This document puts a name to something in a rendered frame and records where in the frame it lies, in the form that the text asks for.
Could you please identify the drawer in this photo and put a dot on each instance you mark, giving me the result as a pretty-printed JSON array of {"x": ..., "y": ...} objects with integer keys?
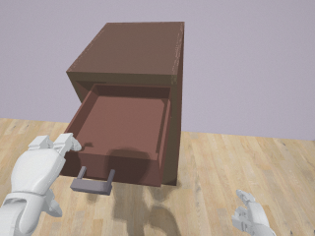
[{"x": 124, "y": 128}]

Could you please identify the left robot hand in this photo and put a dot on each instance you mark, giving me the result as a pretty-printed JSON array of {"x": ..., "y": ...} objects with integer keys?
[{"x": 39, "y": 166}]

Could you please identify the handle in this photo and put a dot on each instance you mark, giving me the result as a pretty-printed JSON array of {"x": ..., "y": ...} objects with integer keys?
[{"x": 91, "y": 186}]

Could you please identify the robot left forearm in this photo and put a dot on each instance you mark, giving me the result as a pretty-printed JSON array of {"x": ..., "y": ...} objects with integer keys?
[{"x": 20, "y": 212}]

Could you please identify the right robot hand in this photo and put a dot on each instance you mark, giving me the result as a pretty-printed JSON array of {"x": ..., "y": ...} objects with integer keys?
[{"x": 244, "y": 219}]

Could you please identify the robot right forearm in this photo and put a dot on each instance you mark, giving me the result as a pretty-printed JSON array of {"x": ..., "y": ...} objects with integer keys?
[{"x": 262, "y": 230}]

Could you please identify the cabinet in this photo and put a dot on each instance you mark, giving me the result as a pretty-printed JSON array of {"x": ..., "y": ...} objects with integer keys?
[{"x": 138, "y": 54}]

